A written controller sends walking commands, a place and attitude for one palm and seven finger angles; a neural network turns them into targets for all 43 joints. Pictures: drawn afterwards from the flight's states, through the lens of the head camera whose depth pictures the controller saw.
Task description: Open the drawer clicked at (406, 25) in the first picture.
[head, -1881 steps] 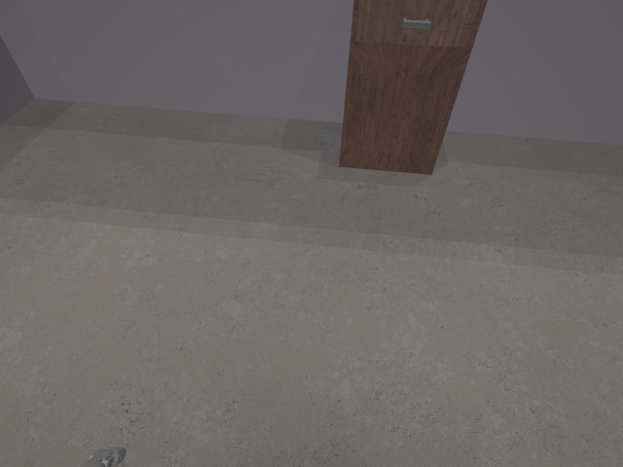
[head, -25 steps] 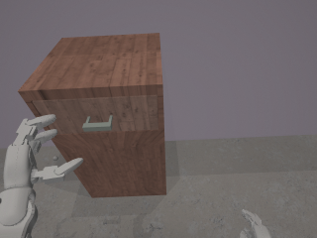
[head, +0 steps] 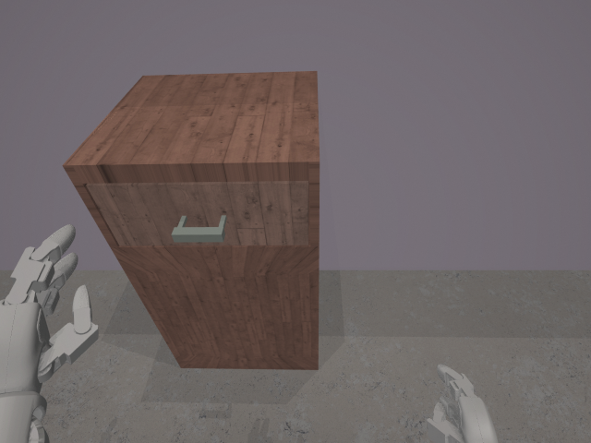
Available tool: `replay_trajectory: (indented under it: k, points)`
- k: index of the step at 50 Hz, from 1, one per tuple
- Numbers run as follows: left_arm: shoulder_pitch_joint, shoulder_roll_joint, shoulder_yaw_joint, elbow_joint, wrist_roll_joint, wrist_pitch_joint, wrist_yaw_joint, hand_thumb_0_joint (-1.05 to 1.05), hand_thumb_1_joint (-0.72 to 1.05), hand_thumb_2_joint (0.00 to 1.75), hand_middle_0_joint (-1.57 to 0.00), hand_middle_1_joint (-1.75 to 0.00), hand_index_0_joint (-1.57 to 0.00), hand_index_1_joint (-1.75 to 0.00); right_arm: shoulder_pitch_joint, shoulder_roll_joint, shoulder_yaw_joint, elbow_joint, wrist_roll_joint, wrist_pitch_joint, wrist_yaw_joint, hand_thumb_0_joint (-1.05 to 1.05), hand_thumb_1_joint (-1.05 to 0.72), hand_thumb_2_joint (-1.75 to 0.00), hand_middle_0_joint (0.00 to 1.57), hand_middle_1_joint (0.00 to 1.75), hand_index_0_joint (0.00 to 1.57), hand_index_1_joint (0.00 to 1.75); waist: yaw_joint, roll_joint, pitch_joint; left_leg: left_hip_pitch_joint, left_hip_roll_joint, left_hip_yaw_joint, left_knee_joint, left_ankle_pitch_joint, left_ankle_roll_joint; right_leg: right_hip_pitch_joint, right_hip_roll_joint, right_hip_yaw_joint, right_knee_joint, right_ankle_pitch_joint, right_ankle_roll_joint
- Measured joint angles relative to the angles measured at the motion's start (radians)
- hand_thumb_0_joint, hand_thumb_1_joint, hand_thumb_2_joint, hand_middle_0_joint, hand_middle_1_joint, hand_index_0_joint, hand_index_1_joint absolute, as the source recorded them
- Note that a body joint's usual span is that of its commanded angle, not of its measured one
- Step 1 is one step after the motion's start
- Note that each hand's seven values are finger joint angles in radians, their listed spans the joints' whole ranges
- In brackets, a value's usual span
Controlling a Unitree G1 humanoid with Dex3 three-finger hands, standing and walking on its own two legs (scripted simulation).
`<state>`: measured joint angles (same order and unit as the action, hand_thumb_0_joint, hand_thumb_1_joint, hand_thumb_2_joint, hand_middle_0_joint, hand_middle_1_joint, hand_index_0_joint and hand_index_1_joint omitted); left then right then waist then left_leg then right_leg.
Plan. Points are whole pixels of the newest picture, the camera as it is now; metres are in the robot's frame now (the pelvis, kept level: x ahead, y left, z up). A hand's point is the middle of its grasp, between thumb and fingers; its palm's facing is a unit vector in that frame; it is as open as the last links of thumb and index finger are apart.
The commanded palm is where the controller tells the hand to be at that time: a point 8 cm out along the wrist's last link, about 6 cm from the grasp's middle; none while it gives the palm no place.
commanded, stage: draw the hand back to the body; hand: left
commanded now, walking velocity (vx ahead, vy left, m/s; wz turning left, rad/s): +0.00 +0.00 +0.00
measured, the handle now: (201, 227) +0.52 +0.28 -0.04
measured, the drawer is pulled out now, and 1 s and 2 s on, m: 0.00 0.00 0.00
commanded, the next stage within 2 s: step back with the hand held close in 0.02 s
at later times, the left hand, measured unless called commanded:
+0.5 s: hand (70, 339) +0.17 +0.26 +0.14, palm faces +0.29 -0.82 -0.49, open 7.4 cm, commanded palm +0.11 +0.31 +0.17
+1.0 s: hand (3, 409) +0.09 +0.27 +0.16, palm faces +0.40 -0.83 -0.39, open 7.4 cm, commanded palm +0.03 +0.32 +0.17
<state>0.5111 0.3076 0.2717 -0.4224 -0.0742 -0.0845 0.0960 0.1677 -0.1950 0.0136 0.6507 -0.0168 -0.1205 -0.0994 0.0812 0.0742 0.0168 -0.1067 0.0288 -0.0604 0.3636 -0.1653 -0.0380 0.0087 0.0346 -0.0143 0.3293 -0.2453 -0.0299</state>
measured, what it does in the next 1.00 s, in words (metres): shifts its weight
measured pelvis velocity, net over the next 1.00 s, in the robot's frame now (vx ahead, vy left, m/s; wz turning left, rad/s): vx -0.10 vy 0.04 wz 0.00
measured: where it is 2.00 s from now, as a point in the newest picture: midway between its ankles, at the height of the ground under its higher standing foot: outside the picture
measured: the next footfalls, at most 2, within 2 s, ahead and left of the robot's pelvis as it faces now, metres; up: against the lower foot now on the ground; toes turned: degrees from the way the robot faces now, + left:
right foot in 1.22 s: -0.20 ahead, -0.07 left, +0.00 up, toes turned +2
left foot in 1.42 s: -0.07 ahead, +0.09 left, +0.00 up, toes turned +1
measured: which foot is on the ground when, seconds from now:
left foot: down 0.00-1.00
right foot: down 0.00-1.00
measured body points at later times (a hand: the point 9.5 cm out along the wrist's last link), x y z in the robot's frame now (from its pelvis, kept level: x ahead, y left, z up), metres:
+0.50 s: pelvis -0.02 +0.03 +0.00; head +0.01 +0.02 +0.44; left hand +0.14 +0.31 +0.17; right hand +0.16 -0.21 -0.09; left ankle +0.03 +0.15 -0.75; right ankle -0.03 -0.10 -0.75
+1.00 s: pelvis -0.10 +0.04 -0.02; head -0.09 +0.05 +0.43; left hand +0.06 +0.31 +0.18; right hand +0.08 -0.21 -0.10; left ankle +0.02 +0.14 -0.75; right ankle -0.04 -0.10 -0.74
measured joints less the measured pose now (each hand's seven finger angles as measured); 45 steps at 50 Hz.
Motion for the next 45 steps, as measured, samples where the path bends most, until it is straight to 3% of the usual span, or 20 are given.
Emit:
replay_trajectory:
  k: [7,13,18,27,39,45]
  points:
    - [-0.001,0.005,-0.005,-0.016,0.002,0.006,0.003,0.02,0.88,0.89,-0.21,-0.31,-0.21,-0.31,0.013,0.004,0.003,0.006,-0.001,-0.005,0.008,0.01,-0.91,-0.90,0.20,0.30,0.21,0.30,-0.007,-0.011,0.003,0.006,-0.003,0.008,0.001,-0.003,0.004,0.005,-0.004,0.007,-0.001,0.000,0.005]
    - [0.040,0.028,0.044,-0.058,0.013,-0.044,0.006,0.02,0.89,0.89,-0.21,-0.30,-0.21,-0.30,0.000,-0.021,-0.004,-0.039,0.008,0.061,0.029,0.01,-0.90,-0.90,0.20,0.30,0.21,0.30,-0.058,-0.004,-0.008,-0.107,-0.003,-0.012,0.062,-0.014,0.010,-0.079,0.000,-0.011,0.011,0.009,0.013]
    - [0.110,0.043,0.053,-0.111,0.011,-0.054,0.005,0.02,0.89,0.89,-0.21,-0.30,-0.21,-0.30,-0.009,-0.037,-0.034,-0.067,0.017,0.105,0.032,0.01,-0.91,-0.90,0.20,0.30,0.20,0.30,-0.074,-0.013,0.008,-0.165,-0.018,0.001,0.066,0.001,0.024,-0.153,-0.017,-0.001,0.045,0.009,0.028]
    - [0.157,0.088,0.079,-0.180,0.009,-0.044,0.023,0.02,0.89,0.89,-0.21,-0.30,-0.21,-0.30,-0.007,-0.014,-0.046,-0.090,0.027,0.126,0.027,0.01,-0.91,-0.90,0.20,0.30,0.20,0.30,-0.077,-0.049,0.015,-0.229,-0.035,0.013,0.088,0.022,0.037,-0.238,-0.035,0.009,0.108,0.009,0.044]
    - [0.159,0.081,0.090,-0.217,0.030,-0.081,0.040,0.02,0.89,0.89,-0.21,-0.30,-0.21,-0.30,-0.007,0.010,-0.016,-0.120,0.016,0.070,0.034,0.01,-0.91,-0.90,0.20,0.30,0.20,0.30,-0.078,-0.049,-0.002,-0.325,-0.024,-0.009,0.151,0.054,0.031,-0.334,-0.020,-0.013,0.184,0.030,0.037]
    - [0.144,0.051,0.064,-0.233,0.041,-0.102,0.061,0.02,0.89,0.89,-0.21,-0.30,-0.21,-0.30,0.016,-0.016,-0.029,-0.081,0.011,0.059,0.031,0.01,-0.90,-0.90,0.20,0.30,0.21,0.30,-0.063,-0.026,-0.019,-0.390,-0.019,-0.035,0.282,-0.098,0.016,-0.357,0.000,-0.028,0.199,0.045,0.029]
